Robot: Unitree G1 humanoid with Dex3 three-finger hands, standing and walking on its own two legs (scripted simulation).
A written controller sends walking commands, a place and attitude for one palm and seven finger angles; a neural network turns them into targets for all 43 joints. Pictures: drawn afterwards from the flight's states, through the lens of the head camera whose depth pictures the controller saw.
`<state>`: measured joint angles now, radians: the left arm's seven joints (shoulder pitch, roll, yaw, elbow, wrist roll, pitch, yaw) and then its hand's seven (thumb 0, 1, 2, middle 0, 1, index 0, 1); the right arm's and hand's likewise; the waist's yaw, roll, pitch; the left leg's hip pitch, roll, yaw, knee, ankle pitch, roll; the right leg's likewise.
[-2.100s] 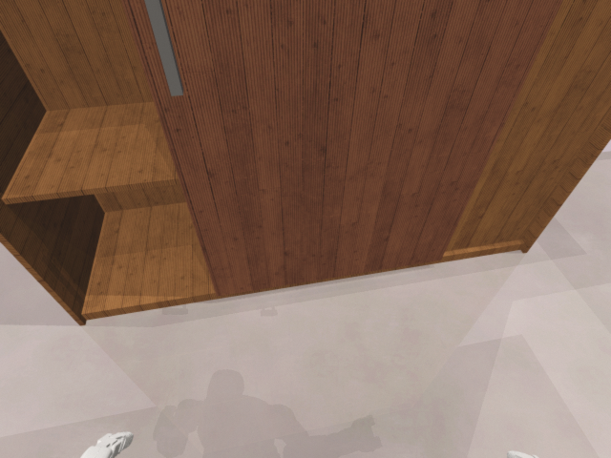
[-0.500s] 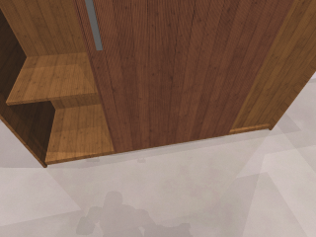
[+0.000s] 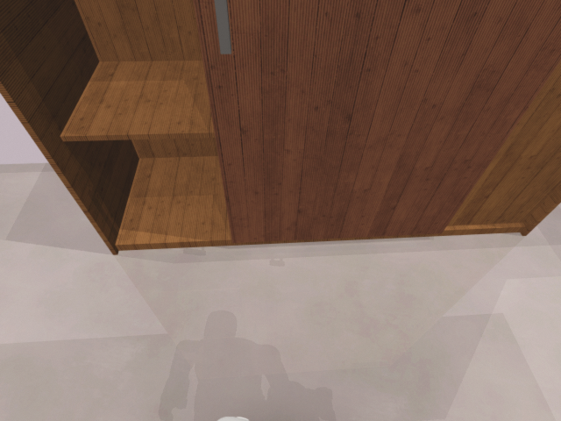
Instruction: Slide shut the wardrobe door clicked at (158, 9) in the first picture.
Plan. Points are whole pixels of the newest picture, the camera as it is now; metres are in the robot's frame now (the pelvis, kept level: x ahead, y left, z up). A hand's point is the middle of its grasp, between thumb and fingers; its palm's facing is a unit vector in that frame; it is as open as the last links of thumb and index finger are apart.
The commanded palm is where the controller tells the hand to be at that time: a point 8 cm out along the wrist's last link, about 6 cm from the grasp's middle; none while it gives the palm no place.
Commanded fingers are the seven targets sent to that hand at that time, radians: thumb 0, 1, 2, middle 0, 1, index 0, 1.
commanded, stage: turn to face it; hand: right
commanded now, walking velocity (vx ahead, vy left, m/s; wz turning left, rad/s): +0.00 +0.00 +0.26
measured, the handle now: out of the picture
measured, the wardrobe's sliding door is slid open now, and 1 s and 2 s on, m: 0.48 0.48 0.48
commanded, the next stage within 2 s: take the last steps up to it in 0.12 s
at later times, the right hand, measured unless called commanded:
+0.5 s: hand out of the picture +0.09 -0.22 -0.15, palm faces -0.14 +0.97 -0.18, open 7.3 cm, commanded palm none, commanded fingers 0.00 -0.90 -0.90 0.20 0.30 0.20 0.30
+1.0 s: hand out of the picture +0.16 -0.08 -0.17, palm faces -0.15 +0.97 -0.17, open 7.2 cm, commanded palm none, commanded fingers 0.00 -0.90 -0.90 0.20 0.30 0.20 0.30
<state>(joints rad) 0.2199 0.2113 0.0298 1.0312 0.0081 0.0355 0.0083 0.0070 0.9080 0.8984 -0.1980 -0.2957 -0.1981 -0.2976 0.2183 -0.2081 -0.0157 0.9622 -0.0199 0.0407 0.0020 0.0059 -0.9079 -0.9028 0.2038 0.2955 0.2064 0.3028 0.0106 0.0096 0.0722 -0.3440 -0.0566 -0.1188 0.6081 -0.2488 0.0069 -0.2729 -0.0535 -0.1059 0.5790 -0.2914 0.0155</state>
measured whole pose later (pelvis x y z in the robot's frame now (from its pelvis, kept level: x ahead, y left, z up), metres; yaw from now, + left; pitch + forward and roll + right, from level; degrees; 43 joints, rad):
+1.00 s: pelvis +0.12 +0.09 +0.01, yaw +11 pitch -1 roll +3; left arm 0.23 0.18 0.06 1.03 0.03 0.00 -0.01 0.01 0.91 0.90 -0.19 -0.29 -0.19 -0.30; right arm 0.32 -0.18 -0.05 1.09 -0.03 -0.05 -0.02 -0.01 -0.93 -0.90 0.20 0.30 0.20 0.30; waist 0.02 0.00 0.01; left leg -0.08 -0.05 0.15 0.39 -0.30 0.04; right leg -0.52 -0.13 -0.13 0.91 -0.32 0.03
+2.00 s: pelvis +0.28 +0.19 +0.01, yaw +10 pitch -1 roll -2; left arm 0.14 0.24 0.09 0.99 0.03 0.08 0.00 0.00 0.92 0.90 -0.19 -0.29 -0.19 -0.30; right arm 0.13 -0.14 -0.05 0.99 -0.03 0.01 -0.05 0.00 -0.91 -0.90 0.21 0.30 0.21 0.30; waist -0.01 -0.03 0.06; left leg -0.35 0.10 0.13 0.49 -0.11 0.02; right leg -0.47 -0.01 0.00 1.10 -0.36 0.06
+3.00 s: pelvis +0.25 +0.18 +0.01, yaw +10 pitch -1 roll +0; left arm 0.32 0.10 0.00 1.16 0.01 0.00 0.04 0.00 0.91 0.90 -0.19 -0.30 -0.19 -0.30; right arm 0.23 -0.15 -0.03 1.12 0.00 -0.03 -0.05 0.00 -0.97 -0.90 0.20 0.30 0.20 0.30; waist 0.02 -0.02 -0.01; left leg -0.14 -0.03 0.06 0.42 -0.26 0.05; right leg -0.16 -0.05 -0.03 0.40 -0.23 0.04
